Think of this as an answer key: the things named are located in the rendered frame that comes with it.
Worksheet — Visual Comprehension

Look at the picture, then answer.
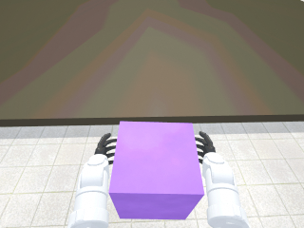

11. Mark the carton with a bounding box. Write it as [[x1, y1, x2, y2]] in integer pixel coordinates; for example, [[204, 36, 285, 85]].
[[108, 121, 205, 220]]

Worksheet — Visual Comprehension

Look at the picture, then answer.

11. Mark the left robot hand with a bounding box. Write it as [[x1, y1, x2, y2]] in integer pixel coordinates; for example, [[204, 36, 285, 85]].
[[94, 133, 117, 165]]

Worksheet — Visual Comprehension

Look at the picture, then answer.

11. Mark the robot right forearm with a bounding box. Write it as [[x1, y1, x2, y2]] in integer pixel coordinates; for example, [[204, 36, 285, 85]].
[[202, 152, 251, 228]]

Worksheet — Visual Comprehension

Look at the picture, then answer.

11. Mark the right robot hand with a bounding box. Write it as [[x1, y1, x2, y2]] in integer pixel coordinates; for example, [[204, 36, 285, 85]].
[[195, 131, 216, 164]]

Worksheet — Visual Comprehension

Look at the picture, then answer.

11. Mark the robot left forearm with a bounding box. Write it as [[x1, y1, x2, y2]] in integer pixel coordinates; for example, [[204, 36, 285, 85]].
[[67, 154, 110, 228]]

